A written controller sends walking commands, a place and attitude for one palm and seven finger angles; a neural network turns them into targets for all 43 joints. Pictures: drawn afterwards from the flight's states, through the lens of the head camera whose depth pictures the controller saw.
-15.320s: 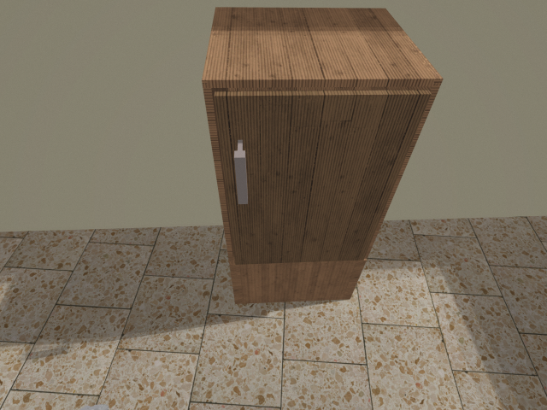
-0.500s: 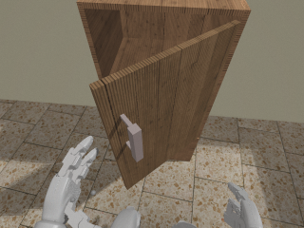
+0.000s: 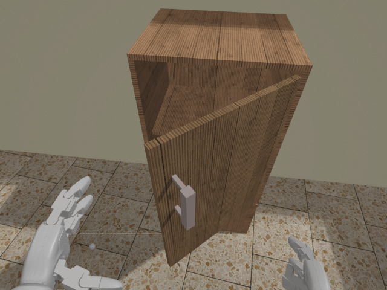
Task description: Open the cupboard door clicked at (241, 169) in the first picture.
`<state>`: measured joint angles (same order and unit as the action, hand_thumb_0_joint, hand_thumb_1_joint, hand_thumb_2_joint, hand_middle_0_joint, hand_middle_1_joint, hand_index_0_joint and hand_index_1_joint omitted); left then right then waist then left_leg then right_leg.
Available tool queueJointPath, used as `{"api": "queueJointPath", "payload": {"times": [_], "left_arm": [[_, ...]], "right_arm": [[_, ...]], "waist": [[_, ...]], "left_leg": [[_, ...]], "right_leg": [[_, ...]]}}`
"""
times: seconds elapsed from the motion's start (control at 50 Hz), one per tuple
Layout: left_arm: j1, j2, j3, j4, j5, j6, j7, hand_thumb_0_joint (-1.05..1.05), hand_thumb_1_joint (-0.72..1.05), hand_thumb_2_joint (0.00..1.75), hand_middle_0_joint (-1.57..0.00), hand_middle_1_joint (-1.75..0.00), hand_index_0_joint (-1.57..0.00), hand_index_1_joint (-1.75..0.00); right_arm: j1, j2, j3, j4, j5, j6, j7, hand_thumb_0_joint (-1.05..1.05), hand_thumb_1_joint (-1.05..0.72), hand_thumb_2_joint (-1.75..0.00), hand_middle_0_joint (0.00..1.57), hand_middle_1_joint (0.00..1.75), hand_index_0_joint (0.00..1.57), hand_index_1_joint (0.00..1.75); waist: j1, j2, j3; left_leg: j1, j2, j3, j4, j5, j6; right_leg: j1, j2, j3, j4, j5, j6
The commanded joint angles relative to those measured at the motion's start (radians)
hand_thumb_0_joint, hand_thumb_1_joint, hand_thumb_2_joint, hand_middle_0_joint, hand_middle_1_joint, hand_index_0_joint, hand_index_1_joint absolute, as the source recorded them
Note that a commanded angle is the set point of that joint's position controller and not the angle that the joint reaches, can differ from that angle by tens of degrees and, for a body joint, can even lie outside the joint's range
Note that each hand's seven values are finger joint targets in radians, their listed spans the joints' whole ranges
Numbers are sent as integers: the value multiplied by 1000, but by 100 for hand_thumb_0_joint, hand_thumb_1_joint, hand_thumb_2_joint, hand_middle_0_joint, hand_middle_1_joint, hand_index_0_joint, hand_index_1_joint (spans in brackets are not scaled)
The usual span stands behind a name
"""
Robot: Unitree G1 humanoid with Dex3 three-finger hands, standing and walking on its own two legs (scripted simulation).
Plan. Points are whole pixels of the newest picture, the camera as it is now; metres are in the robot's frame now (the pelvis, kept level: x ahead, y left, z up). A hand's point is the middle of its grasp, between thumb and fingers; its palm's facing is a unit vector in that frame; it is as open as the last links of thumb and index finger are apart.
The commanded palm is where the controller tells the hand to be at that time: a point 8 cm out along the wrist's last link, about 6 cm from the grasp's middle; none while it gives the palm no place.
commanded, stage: draw the hand back to the body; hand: left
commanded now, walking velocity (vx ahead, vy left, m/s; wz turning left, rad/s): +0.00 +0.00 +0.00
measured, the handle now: (182, 202) +0.30 +0.06 +0.03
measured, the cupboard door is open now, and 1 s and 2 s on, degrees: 43 43 43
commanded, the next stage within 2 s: step back with the hand held close in 0.96 s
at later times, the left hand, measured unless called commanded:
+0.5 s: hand (45, 190) +0.21 +0.25 +0.18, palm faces +0.38 -0.83 -0.40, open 10.0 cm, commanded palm +0.17 +0.29 +0.21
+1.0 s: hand (50, 179) +0.22 +0.23 +0.20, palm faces +0.42 -0.82 -0.40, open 7.5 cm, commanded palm +0.17 +0.27 +0.22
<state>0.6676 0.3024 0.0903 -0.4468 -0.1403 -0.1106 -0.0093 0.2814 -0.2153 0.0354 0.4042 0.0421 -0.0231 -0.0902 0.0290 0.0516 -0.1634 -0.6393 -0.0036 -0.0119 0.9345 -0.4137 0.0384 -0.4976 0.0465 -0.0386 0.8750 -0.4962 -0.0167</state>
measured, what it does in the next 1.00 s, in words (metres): stands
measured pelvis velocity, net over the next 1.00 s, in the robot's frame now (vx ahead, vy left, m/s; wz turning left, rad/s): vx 0.03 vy -0.03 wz -0.01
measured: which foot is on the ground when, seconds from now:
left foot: down 0.00-1.00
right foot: down 0.00-1.00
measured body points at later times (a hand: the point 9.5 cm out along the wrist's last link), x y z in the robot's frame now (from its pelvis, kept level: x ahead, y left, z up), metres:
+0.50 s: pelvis +0.03 +0.00 +0.04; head +0.01 -0.01 +0.49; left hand +0.19 +0.29 +0.21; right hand +0.21 -0.22 -0.03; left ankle +0.04 +0.09 -0.69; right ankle -0.03 -0.11 -0.69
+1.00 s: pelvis +0.03 -0.03 +0.05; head +0.01 -0.04 +0.50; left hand +0.19 +0.27 +0.23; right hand +0.22 -0.25 -0.03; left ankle +0.04 +0.09 -0.69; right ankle -0.03 -0.11 -0.69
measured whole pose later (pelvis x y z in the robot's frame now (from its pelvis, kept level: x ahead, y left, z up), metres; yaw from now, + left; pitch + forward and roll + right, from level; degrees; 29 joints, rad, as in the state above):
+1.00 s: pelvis +0.03 -0.03 +0.05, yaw -1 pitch -2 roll +0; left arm 0.49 0.36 0.33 -0.42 -0.09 -0.05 0.10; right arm 0.20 -0.22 0.02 0.61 0.01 -0.06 -0.08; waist 0.07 0.05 -0.01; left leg -0.17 0.00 0.01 0.45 -0.24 0.01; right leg -0.04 0.05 0.00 0.39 -0.31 -0.04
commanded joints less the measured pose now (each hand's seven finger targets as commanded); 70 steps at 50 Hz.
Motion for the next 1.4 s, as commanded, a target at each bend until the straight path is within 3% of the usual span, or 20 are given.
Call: {"api": "queueJointPath", "payload": {"times": [0.0,0.14,0.2,0.3,0.38,0.46,0.56,0.62,0.76,0.84,1.02,1.04,1.06,1.08,1.1,1.14,1.2,1.28,1.34,1.38], "left_arm": [[-37,118,83,-240,63,24,125,0,-8,48,-16,-30,-16,-30],[-131,145,129,-235,83,37,164,0,17,58,-17,-30,-17,-30],[-134,151,158,-226,85,32,164,0,27,63,-18,-30,-18,-30],[-144,182,229,-215,73,33,153,0,44,70,-18,-30,-18,-30],[-185,202,274,-217,72,25,150,0,58,76,-19,-30,-19,-30],[-213,236,334,-226,67,15,148,0,73,82,-19,-30,-19,-30],[-265,270,394,-213,57,8,147,0,90,90,-20,-30,-20,-30],[-223,198,335,-139,50,19,129,0,90,90,-20,-30,-20,-30],[-271,267,375,-208,54,5,130,0,90,90,-20,-30,-20,-30],[-266,258,374,-204,52,1,131,0,90,90,-20,-30,-20,-30],[-265,236,355,-157,48,-3,121,0,90,90,-20,-30,-20,-30],[-266,242,360,-153,47,-4,121,0,90,90,-20,-30,-20,-30],[-331,265,364,-211,49,-12,122,0,90,90,-20,-30,-20,-30],[-391,382,488,-237,65,-49,136,0,90,90,-20,-30,-20,-30],[-297,311,441,-139,67,-51,129,0,90,90,-20,-30,-20,-30],[-244,264,395,-129,74,-55,122,0,90,90,-20,-30,-20,-30],[-197,268,398,-148,75,-59,129,0,90,90,-20,-30,-20,-30],[-154,308,437,-193,72,-61,143,0,90,90,-20,-30,-20,-30],[-128,323,457,-212,67,-64,151,0,90,90,-20,-30,-20,-30],[-107,329,467,-223,66,-70,156,0,90,90,-20,-30,-20,-30]], "right_arm": [[-108,-101,-24,-163,-9,-38,-33,0,-90,-90,20,30,20,30],[-132,-112,-13,-106,-19,-75,-36,0,-90,-90,20,30,20,30],[-144,-112,-12,-74,-21,-93,-29,0,-90,-90,20,30,20,30],[-167,-117,-21,-41,-25,-98,-17,0,-90,-90,20,30,20,30],[-174,-117,-26,-16,-26,-103,-11,0,-90,-90,20,30,20,30],[-180,-120,-34,1,-30,-106,-5,0,-90,-90,20,30,20,30],[-192,-121,-42,21,-29,-104,-1,0,-90,-90,20,30,20,30],[-193,-121,-46,21,-28,-88,7,0,-90,-90,20,30,20,30],[-213,-120,-50,23,-34,-87,1,0,-90,-90,20,30,20,30],[-214,-111,-46,29,-32,-93,-1,0,-90,-90,20,30,20,30],[-223,-114,-52,38,-33,-88,0,0,-90,-90,20,30,20,30],[-226,-112,-53,38,-33,-88,-1,0,-90,-90,20,30,20,30],[-231,-116,-54,38,-32,-91,-2,0,-90,-90,20,30,20,30],[-207,-141,-62,22,-30,-71,0,0,-90,-90,20,30,20,30],[-211,-132,-65,43,-34,-53,1,0,-90,-90,20,30,20,30],[-211,-132,-71,26,-32,-28,8,0,-90,-90,20,30,20,30],[-212,-134,-78,6,-28,-3,8,0,-90,-90,20,30,20,30],[-214,-132,-83,-17,-24,18,5,0,-90,-90,20,30,20,30],[-214,-129,-86,-29,-21,29,5,0,-90,-90,20,30,20,30],[-215,-130,-88,-33,-22,31,4,0,-90,-90,20,30,20,30]], "waist": [[-4,2,35],[3,8,63],[12,31,69],[23,-13,74],[25,36,80],[33,3,58],[37,20,63],[30,-18,99],[41,1,57],[39,29,71],[37,-22,99],[38,-35,108],[38,8,80],[-11,-30,157],[-16,-65,135],[-18,-70,102],[-17,-16,45],[-14,-29,2],[-16,-39,3],[-14,9,-2]], "left_leg": [[238,27,-48,-251,86,-6],[359,34,-71,-375,103,-8],[408,37,-68,-410,195,-15],[463,36,-39,-446,323,-16],[507,38,-33,-475,361,-20],[540,37,-21,-484,427,-18],[561,32,-4,-491,454,-15],[561,29,9,-497,447,-9],[586,20,16,-498,448,-4],[593,14,23,-500,438,-5],[605,14,30,-507,431,-1],[599,13,31,-508,418,1],[610,12,30,-510,419,-2],[591,27,13,-458,386,16],[585,22,11,-444,382,15],[584,26,25,-450,422,11],[611,46,31,-469,535,8],[601,62,23,-479,613,5],[564,64,18,-487,595,1],[537,66,14,-496,592,0]], "right_leg": [[-39,-32,19,-258,155,-12],[72,-36,14,-342,187,-12],[133,-38,11,-366,248,-14],[218,-37,11,-418,352,-9],[252,-36,17,-450,375,-9],[292,-32,17,-473,437,-8],[317,-33,24,-496,486,-6],[306,-36,23,-505,496,2],[344,-39,36,-525,533,1],[341,-41,38,-534,532,3],[336,-39,45,-555,544,11],[332,-40,47,-561,536,13],[351,-42,52,-564,537,8],[237,-88,154,-619,635,28],[259,-105,146,-611,687,32],[286,-107,129,-584,762,51],[304,-96,102,-544,768,53],[329,-86,93,-511,778,44],[331,-79,95,-505,745,39],[343,-77,94,-491,720,33]]}}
